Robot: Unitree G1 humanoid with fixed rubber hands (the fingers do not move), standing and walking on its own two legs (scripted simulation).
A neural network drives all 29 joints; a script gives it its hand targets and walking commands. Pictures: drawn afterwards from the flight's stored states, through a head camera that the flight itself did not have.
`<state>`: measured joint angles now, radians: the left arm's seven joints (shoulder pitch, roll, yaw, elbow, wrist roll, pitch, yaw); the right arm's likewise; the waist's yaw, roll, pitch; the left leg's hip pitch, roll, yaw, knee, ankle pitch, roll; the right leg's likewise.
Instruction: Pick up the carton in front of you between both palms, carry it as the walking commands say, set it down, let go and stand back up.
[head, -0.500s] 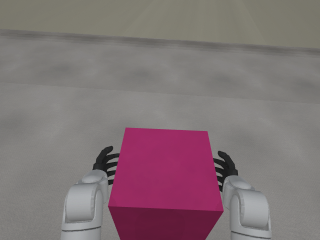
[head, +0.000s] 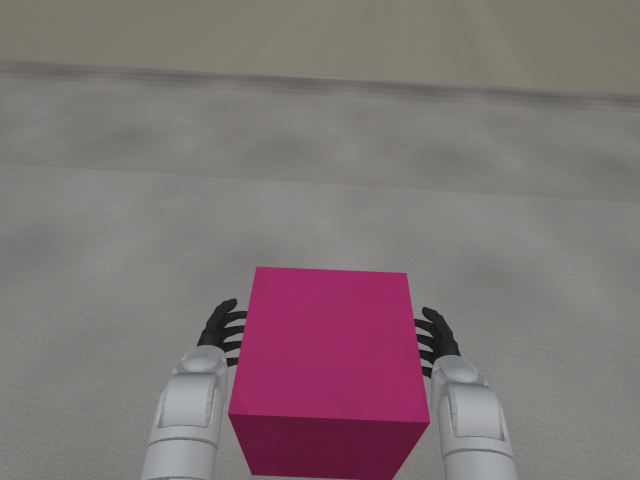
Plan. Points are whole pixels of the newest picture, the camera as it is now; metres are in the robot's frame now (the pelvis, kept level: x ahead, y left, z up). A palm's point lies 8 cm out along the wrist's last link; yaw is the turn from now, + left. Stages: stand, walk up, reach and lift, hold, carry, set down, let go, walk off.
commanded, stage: carry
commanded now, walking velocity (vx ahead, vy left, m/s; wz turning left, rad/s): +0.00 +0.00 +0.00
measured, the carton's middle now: (326, 377) +0.30 +0.00 -0.04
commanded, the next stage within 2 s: hold in 0.86 s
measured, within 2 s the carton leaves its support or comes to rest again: neither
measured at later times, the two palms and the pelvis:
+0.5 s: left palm (206, 371) +0.26 +0.15 +0.04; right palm (451, 381) +0.26 -0.15 +0.04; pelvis -0.03 +0.00 +0.00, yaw +0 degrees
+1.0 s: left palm (196, 388) +0.23 +0.15 +0.05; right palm (450, 396) +0.24 -0.14 +0.04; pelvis -0.04 +0.00 +0.01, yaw +2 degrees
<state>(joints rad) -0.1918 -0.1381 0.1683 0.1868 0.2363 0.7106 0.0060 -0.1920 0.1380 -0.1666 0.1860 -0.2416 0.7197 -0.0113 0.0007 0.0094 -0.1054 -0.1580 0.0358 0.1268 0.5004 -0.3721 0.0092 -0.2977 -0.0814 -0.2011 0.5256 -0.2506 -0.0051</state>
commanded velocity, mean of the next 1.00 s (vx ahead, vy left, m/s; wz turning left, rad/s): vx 0.00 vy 0.00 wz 0.00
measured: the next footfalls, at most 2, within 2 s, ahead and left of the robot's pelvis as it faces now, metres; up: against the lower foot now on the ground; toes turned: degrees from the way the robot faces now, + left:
none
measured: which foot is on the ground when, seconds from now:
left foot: down 0.00-1.00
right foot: down 0.00-1.00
